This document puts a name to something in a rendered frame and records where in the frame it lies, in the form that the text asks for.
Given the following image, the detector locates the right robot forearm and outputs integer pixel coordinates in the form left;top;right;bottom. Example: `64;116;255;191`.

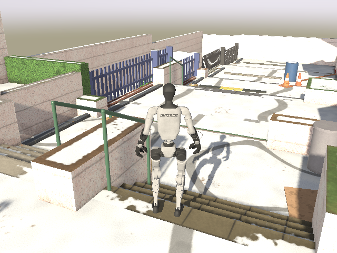
190;127;200;144

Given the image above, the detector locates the robot foot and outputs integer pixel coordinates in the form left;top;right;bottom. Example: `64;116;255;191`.
174;203;184;217
152;201;160;213

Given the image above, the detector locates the left robot foot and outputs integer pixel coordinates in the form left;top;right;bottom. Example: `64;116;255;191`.
152;201;160;213

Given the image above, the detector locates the right robot foot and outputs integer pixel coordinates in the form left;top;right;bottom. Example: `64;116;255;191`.
174;203;184;217

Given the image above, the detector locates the left robot forearm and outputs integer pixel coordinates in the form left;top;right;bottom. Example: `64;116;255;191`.
137;128;148;148

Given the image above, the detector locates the robot left hand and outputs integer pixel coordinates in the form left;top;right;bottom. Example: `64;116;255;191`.
135;146;147;158

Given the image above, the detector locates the right robot upper arm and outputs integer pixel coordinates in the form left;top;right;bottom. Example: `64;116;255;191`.
180;106;195;135

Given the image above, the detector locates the robot right hand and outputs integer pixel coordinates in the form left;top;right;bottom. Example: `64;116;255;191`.
189;143;201;154

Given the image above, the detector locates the left robot upper arm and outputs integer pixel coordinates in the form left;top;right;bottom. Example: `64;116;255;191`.
143;106;158;135

